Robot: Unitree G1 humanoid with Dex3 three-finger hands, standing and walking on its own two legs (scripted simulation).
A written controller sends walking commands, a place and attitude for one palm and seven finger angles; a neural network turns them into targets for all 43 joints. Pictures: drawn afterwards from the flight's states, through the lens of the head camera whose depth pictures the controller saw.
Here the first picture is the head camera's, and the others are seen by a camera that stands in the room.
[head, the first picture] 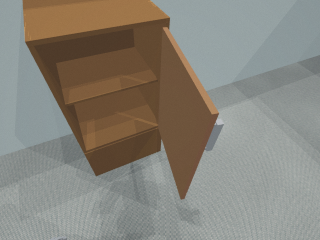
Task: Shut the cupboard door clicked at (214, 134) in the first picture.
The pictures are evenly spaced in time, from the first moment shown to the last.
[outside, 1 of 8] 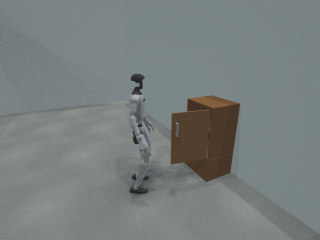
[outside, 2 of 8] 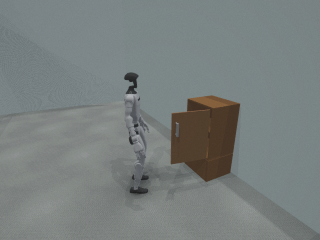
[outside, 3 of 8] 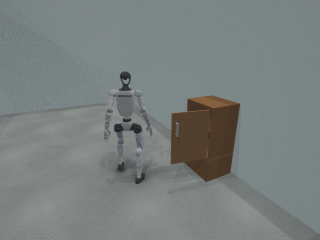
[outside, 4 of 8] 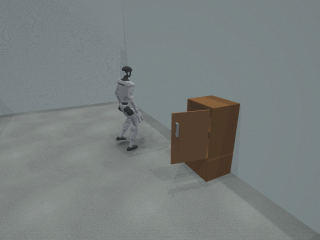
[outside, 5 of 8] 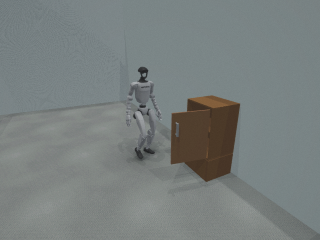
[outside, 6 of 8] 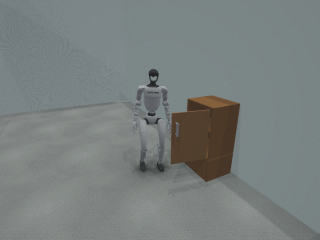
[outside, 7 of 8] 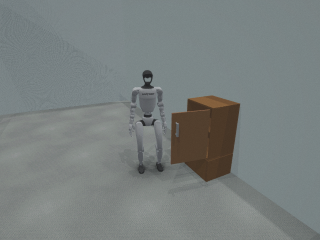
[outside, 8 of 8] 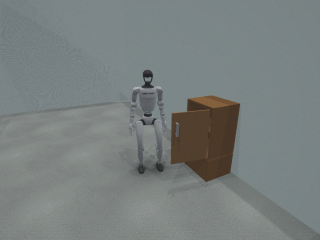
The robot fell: no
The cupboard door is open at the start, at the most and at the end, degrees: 79 79 79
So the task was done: no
